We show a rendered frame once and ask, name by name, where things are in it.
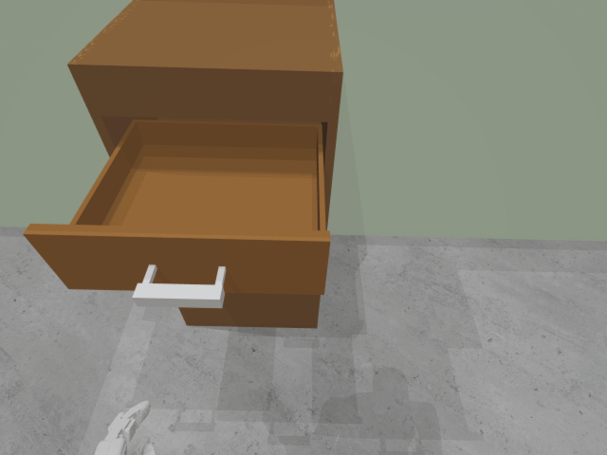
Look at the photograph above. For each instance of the handle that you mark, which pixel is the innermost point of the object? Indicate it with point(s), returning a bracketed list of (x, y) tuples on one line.
[(151, 294)]

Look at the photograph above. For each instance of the left robot hand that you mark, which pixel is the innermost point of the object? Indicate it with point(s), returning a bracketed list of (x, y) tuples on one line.
[(121, 432)]

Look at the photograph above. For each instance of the drawer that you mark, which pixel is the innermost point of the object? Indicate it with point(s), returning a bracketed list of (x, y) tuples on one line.
[(190, 196)]

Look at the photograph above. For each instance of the cabinet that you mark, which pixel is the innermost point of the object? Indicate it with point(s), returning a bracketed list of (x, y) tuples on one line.
[(261, 61)]

